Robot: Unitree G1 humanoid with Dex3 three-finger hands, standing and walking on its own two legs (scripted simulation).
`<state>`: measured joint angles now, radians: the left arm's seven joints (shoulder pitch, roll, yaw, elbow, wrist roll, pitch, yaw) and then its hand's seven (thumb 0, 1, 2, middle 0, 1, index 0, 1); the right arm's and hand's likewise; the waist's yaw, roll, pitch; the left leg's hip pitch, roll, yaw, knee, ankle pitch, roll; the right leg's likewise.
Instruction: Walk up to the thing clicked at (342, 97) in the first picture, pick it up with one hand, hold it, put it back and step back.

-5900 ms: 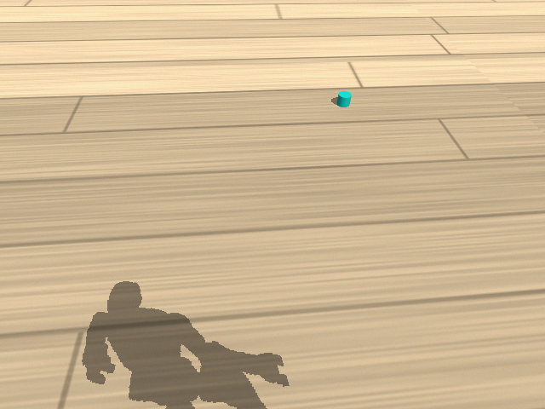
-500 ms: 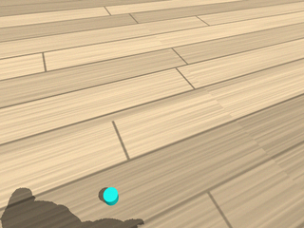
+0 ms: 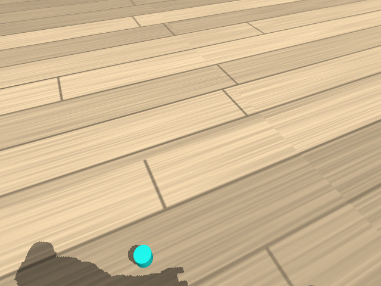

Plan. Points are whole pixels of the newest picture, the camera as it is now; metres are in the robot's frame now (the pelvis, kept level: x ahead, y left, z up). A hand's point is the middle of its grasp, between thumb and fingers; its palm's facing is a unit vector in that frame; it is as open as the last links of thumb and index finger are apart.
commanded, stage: walk up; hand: left
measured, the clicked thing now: (143, 256) +0.40 +0.22 -0.75
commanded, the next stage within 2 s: stand in 0.72 s
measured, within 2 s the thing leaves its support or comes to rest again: neither
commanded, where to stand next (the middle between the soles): +0.01 -0.01 m, yaw +0 degrees
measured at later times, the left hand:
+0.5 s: hand out of the picture +0.09 +0.25 -0.16, palm faces -0.03 -0.94 -0.33, open 7.4 cm
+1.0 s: hand out of the picture +0.08 +0.25 -0.15, palm faces -0.03 -0.94 -0.34, open 7.4 cm
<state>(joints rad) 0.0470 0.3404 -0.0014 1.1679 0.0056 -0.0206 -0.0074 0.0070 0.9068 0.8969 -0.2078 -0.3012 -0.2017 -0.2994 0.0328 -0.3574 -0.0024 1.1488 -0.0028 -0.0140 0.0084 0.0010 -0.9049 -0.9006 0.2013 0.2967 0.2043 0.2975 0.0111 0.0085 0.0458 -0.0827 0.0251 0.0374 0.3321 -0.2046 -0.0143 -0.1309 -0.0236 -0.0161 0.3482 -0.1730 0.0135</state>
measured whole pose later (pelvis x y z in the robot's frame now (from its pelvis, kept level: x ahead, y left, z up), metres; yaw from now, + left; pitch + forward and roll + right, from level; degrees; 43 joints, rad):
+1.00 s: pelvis -0.01 +0.00 +0.00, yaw +0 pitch -3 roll +0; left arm 0.08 0.35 0.00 1.15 0.01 -0.01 -0.01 0.01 0.91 0.90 -0.21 -0.30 -0.20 -0.30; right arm 0.08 -0.35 0.00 1.15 -0.01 0.00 0.01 0.00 -0.91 -0.90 0.20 0.30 0.20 0.30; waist 0.00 0.00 0.06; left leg -0.07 0.03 0.04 0.30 -0.18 -0.02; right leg -0.13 -0.02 -0.01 0.32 -0.15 0.01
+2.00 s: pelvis +0.00 -0.01 +0.00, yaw +0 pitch -2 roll +0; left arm 0.11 0.35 -0.01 1.14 0.01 -0.01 -0.01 0.01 0.91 0.90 -0.21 -0.30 -0.20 -0.30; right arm 0.12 -0.35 0.00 1.14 -0.01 0.00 0.01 0.00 -0.91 -0.90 0.20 0.30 0.20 0.30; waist 0.00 0.00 0.05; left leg -0.08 0.04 0.03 0.31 -0.19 -0.03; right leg -0.13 -0.01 -0.03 0.32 -0.16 0.00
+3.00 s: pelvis -0.03 +0.00 -0.01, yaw +1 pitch -2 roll +0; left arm 0.06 0.37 0.04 1.02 0.00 0.02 0.01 0.01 0.91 0.90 -0.21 -0.30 -0.20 -0.30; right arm 0.07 -0.39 -0.03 1.05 0.01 0.04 0.00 0.00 -0.91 -0.90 0.20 0.30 0.20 0.30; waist 0.01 0.01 0.15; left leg -0.26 0.02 0.00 0.61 -0.31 0.01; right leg -0.25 -0.02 -0.03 0.48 -0.20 0.00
